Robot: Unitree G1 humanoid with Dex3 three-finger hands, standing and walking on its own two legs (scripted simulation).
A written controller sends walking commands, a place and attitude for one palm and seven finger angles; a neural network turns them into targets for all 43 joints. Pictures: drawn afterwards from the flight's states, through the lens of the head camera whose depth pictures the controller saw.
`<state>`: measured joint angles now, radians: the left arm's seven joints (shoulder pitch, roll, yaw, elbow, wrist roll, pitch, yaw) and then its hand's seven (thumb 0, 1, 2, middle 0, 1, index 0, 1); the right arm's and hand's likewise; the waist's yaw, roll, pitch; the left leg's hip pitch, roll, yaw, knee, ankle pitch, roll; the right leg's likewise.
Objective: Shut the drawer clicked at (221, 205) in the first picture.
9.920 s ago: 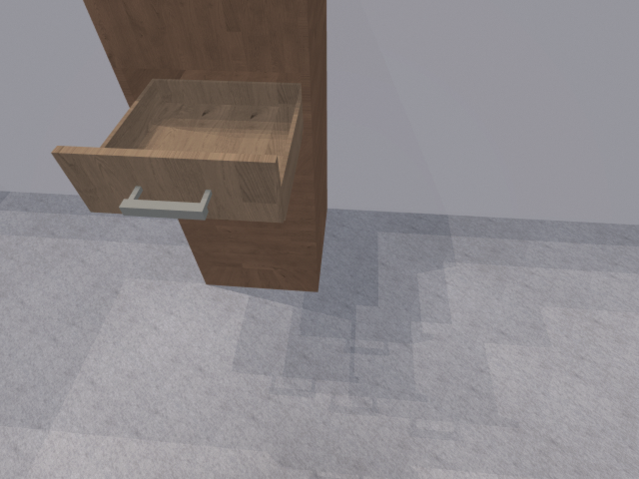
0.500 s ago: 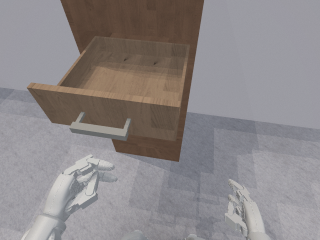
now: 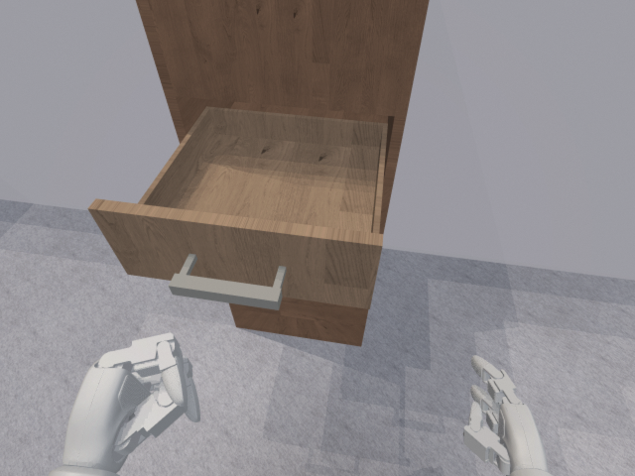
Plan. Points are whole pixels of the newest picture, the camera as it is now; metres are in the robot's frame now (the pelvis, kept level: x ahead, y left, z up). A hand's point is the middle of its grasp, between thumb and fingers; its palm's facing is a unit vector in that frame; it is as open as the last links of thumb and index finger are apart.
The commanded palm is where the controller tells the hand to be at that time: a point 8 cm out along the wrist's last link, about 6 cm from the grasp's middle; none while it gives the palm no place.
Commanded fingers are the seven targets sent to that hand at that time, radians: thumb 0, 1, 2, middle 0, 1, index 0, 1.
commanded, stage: raise the hand and make a fist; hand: left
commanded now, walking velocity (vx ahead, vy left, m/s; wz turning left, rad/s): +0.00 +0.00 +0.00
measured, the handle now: (230, 279) +0.36 +0.15 +0.05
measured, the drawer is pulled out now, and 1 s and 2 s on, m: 0.30 0.30 0.30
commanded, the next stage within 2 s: bring the fist close to the handle in 0.72 s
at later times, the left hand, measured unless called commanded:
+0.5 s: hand (194, 388) +0.17 +0.13 +0.14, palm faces -0.09 -0.99 -0.04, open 3.2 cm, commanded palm +0.14 +0.19 +0.15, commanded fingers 0.00 0.90 0.90 -1.40 -1.60 -1.40 -1.60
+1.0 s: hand (192, 388) +0.18 +0.13 +0.13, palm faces -0.01 -1.00 -0.06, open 3.3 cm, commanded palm +0.15 +0.18 +0.13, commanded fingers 0.00 0.90 0.90 -1.40 -1.60 -1.40 -1.60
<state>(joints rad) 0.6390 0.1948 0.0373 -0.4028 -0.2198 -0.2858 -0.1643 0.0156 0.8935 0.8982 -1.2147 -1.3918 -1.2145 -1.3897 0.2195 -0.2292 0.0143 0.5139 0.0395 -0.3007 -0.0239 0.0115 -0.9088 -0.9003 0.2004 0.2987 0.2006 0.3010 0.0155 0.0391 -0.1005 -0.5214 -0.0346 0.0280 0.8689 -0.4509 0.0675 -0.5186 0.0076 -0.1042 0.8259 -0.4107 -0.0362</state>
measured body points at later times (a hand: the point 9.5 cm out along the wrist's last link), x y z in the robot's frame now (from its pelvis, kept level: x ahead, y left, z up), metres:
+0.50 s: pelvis +0.01 +0.01 +0.01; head +0.00 -0.01 +0.46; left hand +0.17 +0.18 +0.15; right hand +0.20 -0.21 -0.04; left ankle +0.00 +0.07 -0.70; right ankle +0.01 -0.10 -0.70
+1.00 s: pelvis +0.01 -0.03 +0.02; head +0.00 -0.05 +0.47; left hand +0.17 +0.19 +0.14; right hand +0.21 -0.25 -0.04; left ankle +0.00 +0.07 -0.70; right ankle +0.01 -0.10 -0.70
